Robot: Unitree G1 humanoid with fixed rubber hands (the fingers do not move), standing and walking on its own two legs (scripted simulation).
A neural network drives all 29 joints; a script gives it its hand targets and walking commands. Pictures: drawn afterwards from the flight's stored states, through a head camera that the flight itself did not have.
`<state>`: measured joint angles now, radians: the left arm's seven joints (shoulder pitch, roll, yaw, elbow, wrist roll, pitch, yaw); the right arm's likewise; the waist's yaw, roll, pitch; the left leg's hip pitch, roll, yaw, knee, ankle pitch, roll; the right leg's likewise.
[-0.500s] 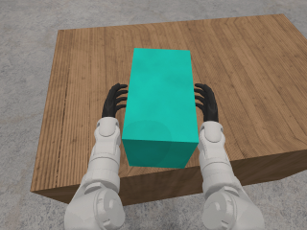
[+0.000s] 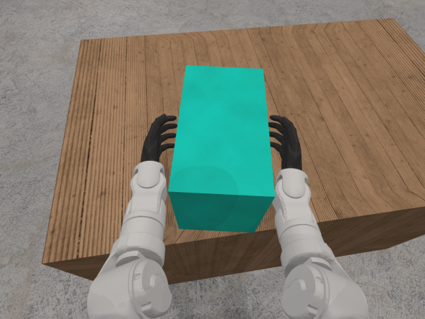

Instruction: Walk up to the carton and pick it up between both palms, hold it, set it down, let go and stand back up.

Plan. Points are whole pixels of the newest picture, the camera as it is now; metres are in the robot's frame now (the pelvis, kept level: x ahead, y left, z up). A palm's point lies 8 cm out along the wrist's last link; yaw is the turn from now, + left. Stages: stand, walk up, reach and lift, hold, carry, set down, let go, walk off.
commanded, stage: reach and lift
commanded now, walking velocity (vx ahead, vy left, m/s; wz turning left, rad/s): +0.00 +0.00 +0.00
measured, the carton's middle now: (220, 150) +0.47 -0.03 -0.02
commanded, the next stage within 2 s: none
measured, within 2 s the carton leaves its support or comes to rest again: leaves its support in 0.96 s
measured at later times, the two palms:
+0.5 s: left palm (150, 162) +0.41 +0.11 +0.03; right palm (287, 164) +0.39 -0.14 +0.03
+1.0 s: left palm (145, 182) +0.36 +0.12 +0.04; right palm (291, 179) +0.36 -0.14 +0.04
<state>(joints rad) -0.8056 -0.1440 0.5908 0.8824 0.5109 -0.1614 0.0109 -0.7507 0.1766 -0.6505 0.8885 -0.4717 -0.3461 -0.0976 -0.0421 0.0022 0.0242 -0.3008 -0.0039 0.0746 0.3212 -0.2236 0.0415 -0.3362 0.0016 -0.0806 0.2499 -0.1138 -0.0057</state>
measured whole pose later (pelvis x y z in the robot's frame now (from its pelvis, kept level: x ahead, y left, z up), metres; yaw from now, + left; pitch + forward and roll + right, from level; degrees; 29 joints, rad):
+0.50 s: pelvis +0.00 +0.00 +0.00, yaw +0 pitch +12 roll -1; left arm -0.76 -0.13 0.51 0.89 0.44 -0.18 0.06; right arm -0.72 0.13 -0.54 0.96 -0.37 -0.38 -0.14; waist -0.04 0.01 -0.01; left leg -0.32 0.00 0.08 0.33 -0.22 0.04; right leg -0.34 0.01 -0.08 0.24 -0.10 -0.01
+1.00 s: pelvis -0.03 -0.01 +0.00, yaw +2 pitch +8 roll -1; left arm -0.70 -0.09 0.37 0.92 0.31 -0.07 0.11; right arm -0.69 0.11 -0.41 0.97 -0.25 -0.23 -0.15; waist -0.04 0.01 -0.03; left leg -0.29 0.00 0.05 0.35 -0.19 0.03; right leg -0.30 0.01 -0.09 0.24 -0.08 -0.02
